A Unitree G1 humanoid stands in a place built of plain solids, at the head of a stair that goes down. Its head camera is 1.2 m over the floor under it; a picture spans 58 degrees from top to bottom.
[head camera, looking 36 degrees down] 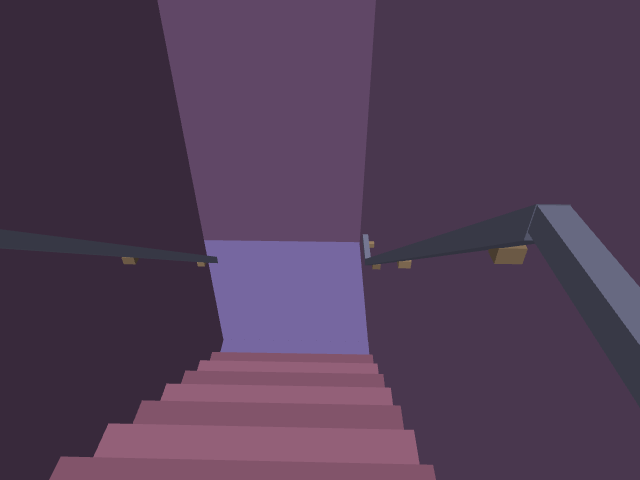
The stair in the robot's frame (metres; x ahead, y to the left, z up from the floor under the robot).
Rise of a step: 0.20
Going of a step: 0.23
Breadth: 1.20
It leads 1 degrees to the right of straight ahead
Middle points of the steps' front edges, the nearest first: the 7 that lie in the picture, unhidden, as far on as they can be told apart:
0.71 0.24 -0.19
0.94 0.23 -0.39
1.18 0.23 -0.59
1.41 0.22 -0.79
1.65 0.22 -0.99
1.88 0.21 -1.18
2.12 0.21 -1.38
